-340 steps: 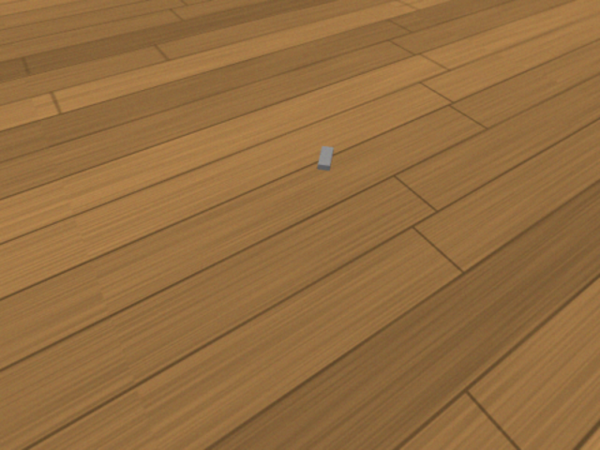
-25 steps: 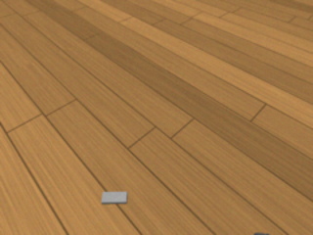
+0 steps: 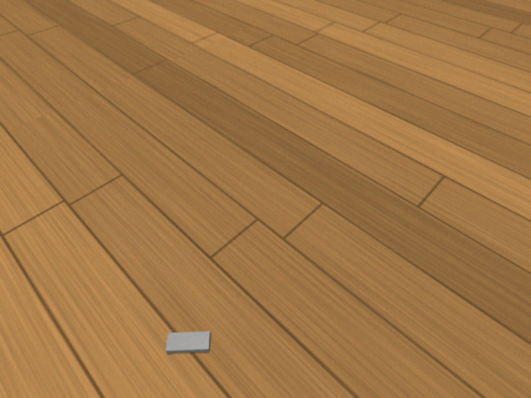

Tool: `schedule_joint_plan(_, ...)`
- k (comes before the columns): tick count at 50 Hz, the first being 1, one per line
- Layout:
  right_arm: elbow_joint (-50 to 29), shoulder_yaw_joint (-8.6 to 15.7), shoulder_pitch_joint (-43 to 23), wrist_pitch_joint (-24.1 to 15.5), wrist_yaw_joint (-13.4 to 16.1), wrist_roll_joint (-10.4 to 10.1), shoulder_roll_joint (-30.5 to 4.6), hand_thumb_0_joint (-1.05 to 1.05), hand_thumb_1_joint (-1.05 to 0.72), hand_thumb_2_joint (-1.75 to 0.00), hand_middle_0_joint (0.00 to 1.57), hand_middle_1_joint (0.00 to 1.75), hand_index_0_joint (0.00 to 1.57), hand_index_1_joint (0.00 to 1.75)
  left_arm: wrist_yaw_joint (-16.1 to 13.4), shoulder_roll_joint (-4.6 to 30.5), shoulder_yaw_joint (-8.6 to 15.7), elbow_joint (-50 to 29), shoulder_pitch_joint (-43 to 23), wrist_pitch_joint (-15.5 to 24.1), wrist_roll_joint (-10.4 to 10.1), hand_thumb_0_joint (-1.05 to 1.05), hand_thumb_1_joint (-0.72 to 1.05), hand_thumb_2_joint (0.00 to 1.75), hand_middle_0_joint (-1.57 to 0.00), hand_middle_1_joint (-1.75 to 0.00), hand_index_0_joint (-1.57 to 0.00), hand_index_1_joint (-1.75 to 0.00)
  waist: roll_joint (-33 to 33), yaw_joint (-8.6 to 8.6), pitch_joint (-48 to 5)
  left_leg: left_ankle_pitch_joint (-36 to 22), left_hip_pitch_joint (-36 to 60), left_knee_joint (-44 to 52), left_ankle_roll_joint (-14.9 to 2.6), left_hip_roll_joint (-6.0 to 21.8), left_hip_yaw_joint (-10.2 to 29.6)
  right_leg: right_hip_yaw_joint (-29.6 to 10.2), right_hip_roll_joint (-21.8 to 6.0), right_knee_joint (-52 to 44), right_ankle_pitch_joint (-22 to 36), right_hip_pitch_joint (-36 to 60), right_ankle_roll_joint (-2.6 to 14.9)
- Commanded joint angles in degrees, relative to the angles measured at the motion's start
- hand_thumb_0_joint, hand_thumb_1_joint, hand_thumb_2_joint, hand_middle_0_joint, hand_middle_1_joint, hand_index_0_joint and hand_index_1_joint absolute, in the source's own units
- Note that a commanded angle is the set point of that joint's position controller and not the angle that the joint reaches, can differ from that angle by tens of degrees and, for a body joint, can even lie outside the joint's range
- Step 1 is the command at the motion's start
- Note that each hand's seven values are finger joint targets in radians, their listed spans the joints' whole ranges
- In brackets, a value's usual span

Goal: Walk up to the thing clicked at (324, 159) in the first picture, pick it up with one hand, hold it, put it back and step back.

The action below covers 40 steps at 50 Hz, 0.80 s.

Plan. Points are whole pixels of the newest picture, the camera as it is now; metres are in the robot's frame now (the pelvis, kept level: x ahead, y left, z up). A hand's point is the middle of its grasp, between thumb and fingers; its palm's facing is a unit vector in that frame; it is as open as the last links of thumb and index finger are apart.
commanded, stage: stand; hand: left
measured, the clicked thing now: (188, 342) +0.43 +0.28 -0.77
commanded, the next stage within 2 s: none
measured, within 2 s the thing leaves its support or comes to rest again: neither
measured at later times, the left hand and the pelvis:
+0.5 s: hand out of the picture +0.08 +0.24 -0.16, palm faces -0.03 -0.94 -0.34, open 7.4 cm; pelvis +0.00 -0.01 +0.00, yaw +0 degrees
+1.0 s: hand out of the picture +0.08 +0.24 -0.16, palm faces -0.03 -0.94 -0.34, open 7.4 cm; pelvis +0.00 -0.01 +0.00, yaw -1 degrees
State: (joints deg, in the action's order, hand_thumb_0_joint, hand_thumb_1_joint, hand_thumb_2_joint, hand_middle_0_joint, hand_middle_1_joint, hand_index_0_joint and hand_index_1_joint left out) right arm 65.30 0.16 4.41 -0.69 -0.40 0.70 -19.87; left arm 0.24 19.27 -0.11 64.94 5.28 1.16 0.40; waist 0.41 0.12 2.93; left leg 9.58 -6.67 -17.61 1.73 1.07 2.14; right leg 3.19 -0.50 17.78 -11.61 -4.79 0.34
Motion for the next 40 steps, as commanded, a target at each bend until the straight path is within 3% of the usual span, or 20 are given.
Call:
schedule_joint_plan(1, -3.2, 1.9, -2.7, -1.0, 0.7, -0.2, -11.6, 0.0, -0.9, -0.9, 0.2, 0.3, 0.2, 0.3, -0.8, 12.3, 2.3, -3.0, -1.7, 1.0, 0.0, 0.0, 0.9, 0.9, -0.2, -0.3, -0.2, -0.3, -1.3, -0.03, -4.7, -9.8, -0.8, 1.7, -1.61, 5.9, 4.5, -5.6, -7.5, -2.9, 9.9, 1.5, 0.33)
schedule_joint_plan(8, -3.4, 1.9, -2.1, -1.0, 0.8, -0.2, -11.9, 0.0, -0.9, -0.9, 0.2, 0.3, 0.2, 0.3, -1.0, 12.7, 2.4, -3.4, -1.3, 1.1, 0.1, 0.0, 0.9, 0.9, -0.2, -0.3, -0.2, -0.3, -0.7, -0.25, -6.2, -12.9, 1.1, 0.9, -1.91, 6.2, 3.9, -5.5, -7.7, -2.0, 15.0, 2.1, 0.37)
schedule_joint_plan(13, -3.2, 1.6, -1.7, -0.8, 0.7, -0.1, -11.5, 0.0, -0.9, -0.9, 0.2, 0.3, 0.2, 0.3, -0.8, 13.1, 2.5, -3.4, -2.2, 0.8, 0.0, 0.0, 0.9, 0.9, -0.2, -0.3, -0.2, -0.3, -0.5, -0.29, -3.8, -6.7, -0.7, 2.3, -1.62, 5.9, 4.2, -6.2, -7.3, -3.6, 6.0, 0.1, 0.62)
schedule_joint_plan(17, -3.4, 1.7, -1.5, -1.0, 0.8, -0.2, -11.9, 0.0, -0.9, -0.9, 0.2, 0.3, 0.2, 0.3, -0.8, 13.1, 2.5, -3.5, -1.7, 1.0, 0.1, 0.0, 0.9, 0.9, -0.2, -0.3, -0.2, -0.3, -0.4, -0.24, -4.8, -9.3, 0.5, 1.6, -1.83, 6.3, 4.1, -6.4, -7.5, -3.2, 9.2, 0.5, 0.72)
schedule_joint_plan(18, -3.6, 1.7, -1.2, -1.1, 0.9, -0.1, -12.0, 0.0, -0.9, -0.9, 0.2, 0.3, 0.2, 0.3, -0.9, 12.9, 2.5, -3.7, -2.0, 1.0, 0.1, 0.0, 0.9, 0.9, -0.2, -0.3, -0.2, -0.3, -0.1, -0.46, -6.4, -11.4, 1.0, 1.2, -1.91, 6.5, 4.0, -6.1, -7.6, -2.4, 12.4, 1.8, 0.73)
schedule_joint_plan(20, -3.4, 1.6, -1.3, -1.1, 0.9, -0.2, -11.9, 0.0, -0.9, -0.9, 0.2, 0.3, 0.2, 0.3, -0.8, 13.1, 2.5, -3.5, -1.8, 1.0, 0.0, 0.0, 0.9, 0.9, -0.2, -0.3, -0.2, -0.3, -0.3, -0.33, -5.6, -10.3, 0.8, 1.6, -1.78, 6.3, 4.0, -6.2, -7.5, -2.7, 10.8, 1.3, 0.71)
schedule_joint_plan(26, -3.5, 1.6, -0.7, -1.1, 1.1, -0.1, -11.9, 0.0, -0.9, -0.9, 0.2, 0.3, 0.2, 0.3, -0.9, 13.3, 2.6, -3.4, -1.2, 0.9, -0.1, 0.0, 0.9, 0.9, -0.2, -0.3, -0.2, -0.3, -0.9, -0.23, -6.5, -14.6, 2.0, 1.0, -1.86, 6.5, 3.3, -5.8, -7.5, -1.5, 16.7, 2.3, 0.72)
schedule_joint_plan(30, -3.6, 1.4, -0.9, -0.9, 1.0, -0.2, -11.8, 0.0, -0.9, -0.9, 0.2, 0.3, 0.2, 0.3, -0.9, 13.0, 2.4, -3.4, -1.2, 0.8, 0.0, 0.0, 0.9, 0.9, -0.2, -0.3, -0.2, -0.3, -0.7, -0.17, -4.1, -10.7, 0.5, 1.7, -1.65, 6.3, 3.7, -6.0, -7.2, -2.8, 11.5, 0.8, 0.56)
schedule_joint_plan(31, -3.6, 1.6, -1.1, -0.9, 1.0, -0.2, -12.2, 0.0, -0.9, -0.9, 0.2, 0.3, 0.2, 0.3, -0.9, 12.8, 2.3, -3.4, -0.9, 0.8, 0.1, 0.0, 0.9, 0.9, -0.2, -0.3, -0.2, -0.3, -0.6, -0.14, -5.2, -11.2, 1.8, 1.2, -1.94, 6.5, 3.5, -6.0, -7.3, -2.6, 12.8, 1.0, 0.57)
schedule_joint_plan(34, -3.4, 1.4, -0.9, -0.8, 1.0, -0.2, -12.0, 0.0, -0.9, -0.9, 0.2, 0.3, 0.2, 0.3, -0.8, 13.0, 2.4, -3.4, -1.5, 0.7, 0.0, 0.0, 0.9, 0.9, -0.2, -0.3, -0.2, -0.3, 0.2, -0.27, -3.5, -6.2, 0.8, 2.3, -1.88, 6.2, 3.7, -6.8, -7.2, -3.8, 6.2, -1.1, 0.72)
schedule_joint_plan(40, -3.5, 1.5, -0.2, -1.0, 0.9, -0.1, -12.1, 0.0, -0.9, -0.9, 0.2, 0.3, 0.2, 0.3, -0.7, 13.1, 2.4, -3.3, -0.9, 0.9, -0.1, 0.0, 0.9, 0.9, -0.2, -0.3, -0.2, -0.3, -0.1, -0.05, -4.7, -9.3, 0.7, 2.1, -1.91, 6.4, 3.8, -6.6, -7.3, -3.1, 9.7, 1.1, 0.77)
